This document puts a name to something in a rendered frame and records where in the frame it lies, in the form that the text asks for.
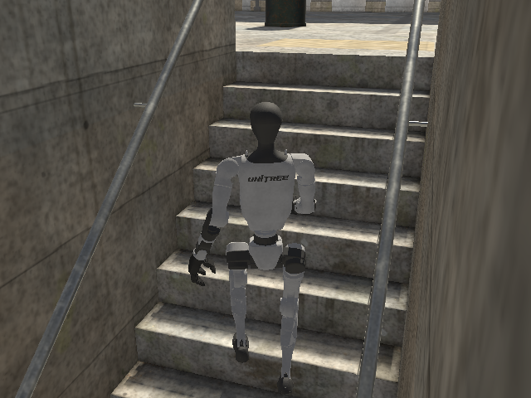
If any robot left hand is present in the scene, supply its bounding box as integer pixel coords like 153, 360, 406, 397
188, 254, 216, 286

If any robot left forearm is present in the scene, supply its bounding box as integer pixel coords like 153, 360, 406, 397
193, 208, 221, 260

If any robot right forearm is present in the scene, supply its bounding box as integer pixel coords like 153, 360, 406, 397
292, 199, 316, 216

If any robot right hand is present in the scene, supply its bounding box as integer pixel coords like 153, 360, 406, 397
290, 195, 299, 215

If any left robot upper arm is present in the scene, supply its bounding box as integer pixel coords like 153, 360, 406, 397
209, 156, 241, 227

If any robot right shin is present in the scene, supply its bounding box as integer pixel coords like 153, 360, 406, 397
280, 298, 299, 378

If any right robot upper arm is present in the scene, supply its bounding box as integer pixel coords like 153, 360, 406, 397
290, 153, 315, 214

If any humanoid robot head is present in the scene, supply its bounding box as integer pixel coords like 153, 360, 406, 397
245, 102, 288, 163

